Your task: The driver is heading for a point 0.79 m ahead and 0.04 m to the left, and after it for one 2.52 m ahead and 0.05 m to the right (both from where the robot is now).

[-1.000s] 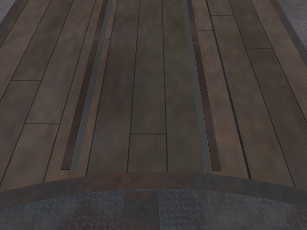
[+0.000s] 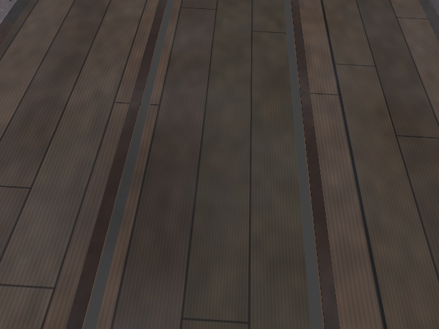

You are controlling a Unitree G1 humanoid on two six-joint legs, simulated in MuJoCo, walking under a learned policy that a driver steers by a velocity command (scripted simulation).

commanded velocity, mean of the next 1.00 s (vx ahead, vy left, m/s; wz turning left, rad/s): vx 0.50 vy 0.00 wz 0.08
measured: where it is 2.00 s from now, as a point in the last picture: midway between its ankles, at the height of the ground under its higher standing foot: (206, 151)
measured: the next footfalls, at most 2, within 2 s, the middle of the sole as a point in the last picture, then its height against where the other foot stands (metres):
right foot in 0.44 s outside the picture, level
left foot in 1.00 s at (192, 254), level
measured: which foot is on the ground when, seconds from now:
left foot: down 0.00-0.46, up 0.48-0.98, down 1.00-1.00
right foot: up 0.00-0.42, down 0.44-1.00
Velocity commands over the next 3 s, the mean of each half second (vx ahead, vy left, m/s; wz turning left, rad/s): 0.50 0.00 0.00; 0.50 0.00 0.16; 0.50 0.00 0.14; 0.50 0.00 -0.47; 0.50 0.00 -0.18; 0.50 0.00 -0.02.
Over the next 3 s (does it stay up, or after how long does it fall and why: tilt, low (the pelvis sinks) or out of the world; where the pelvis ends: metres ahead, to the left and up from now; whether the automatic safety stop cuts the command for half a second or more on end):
stays up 1.66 -0.04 0.00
